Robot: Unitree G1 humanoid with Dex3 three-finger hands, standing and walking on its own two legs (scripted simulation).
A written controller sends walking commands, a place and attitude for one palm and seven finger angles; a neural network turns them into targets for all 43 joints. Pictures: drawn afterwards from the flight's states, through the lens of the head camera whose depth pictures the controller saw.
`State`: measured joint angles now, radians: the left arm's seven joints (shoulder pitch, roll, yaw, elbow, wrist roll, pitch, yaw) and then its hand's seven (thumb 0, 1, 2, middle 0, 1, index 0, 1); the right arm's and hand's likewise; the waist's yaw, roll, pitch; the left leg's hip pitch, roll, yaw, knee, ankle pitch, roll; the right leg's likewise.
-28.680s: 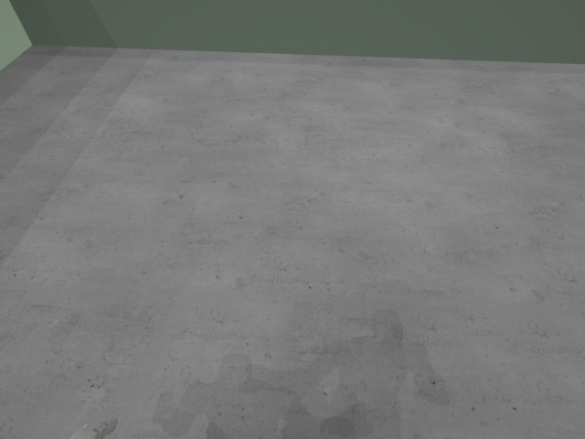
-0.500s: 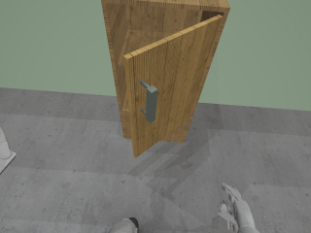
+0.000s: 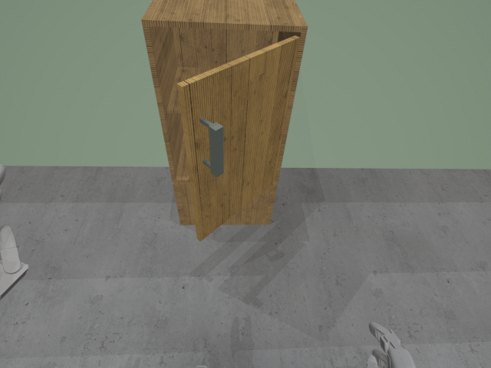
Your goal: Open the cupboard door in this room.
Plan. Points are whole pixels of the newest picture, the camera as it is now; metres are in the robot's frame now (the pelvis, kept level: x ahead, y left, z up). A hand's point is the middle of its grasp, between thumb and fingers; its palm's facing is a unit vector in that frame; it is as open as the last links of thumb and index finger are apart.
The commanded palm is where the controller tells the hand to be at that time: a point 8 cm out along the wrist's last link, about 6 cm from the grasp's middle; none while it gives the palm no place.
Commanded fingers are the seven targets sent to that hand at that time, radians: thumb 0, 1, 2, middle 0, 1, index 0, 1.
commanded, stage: stop stepping back and stand still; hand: left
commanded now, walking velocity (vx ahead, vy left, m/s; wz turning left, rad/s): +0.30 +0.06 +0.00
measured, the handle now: (210, 147) +0.61 +0.13 -0.01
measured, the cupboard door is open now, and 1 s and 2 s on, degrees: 44 44 44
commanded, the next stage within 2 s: let the arm hang, fingers relaxed in 0.44 s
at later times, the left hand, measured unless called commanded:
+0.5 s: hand (20, 292) +0.16 +0.26 +0.16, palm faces +0.46 -0.76 -0.45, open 7.4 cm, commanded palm +0.10 +0.30 +0.18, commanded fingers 0.00 0.90 0.90 -0.20 -0.30 -0.20 -0.30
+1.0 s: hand out of the picture -0.04 +0.21 -0.17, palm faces +0.10 -0.97 -0.22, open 7.0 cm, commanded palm none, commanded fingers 0.00 0.90 0.90 -0.20 -0.30 -0.20 -0.30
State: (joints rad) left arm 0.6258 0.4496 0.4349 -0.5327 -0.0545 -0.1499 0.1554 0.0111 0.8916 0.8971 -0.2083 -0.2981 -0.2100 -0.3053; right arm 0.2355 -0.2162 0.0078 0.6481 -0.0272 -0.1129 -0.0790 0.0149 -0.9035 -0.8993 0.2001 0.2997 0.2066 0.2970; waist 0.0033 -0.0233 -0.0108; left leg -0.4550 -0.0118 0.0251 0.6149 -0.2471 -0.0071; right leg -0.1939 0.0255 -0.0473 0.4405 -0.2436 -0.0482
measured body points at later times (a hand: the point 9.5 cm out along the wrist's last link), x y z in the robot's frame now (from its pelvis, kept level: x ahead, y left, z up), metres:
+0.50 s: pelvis -0.03 -0.01 +0.00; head -0.04 -0.01 +0.45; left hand +0.13 +0.29 +0.19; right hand +0.11 -0.24 -0.11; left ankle -0.03 +0.11 -0.70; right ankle -0.02 -0.09 -0.74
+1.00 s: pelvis -0.03 +0.01 +0.00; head +0.00 +0.02 +0.45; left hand -0.05 +0.26 -0.15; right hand +0.02 -0.22 -0.15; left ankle -0.01 +0.12 -0.74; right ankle -0.02 -0.09 -0.74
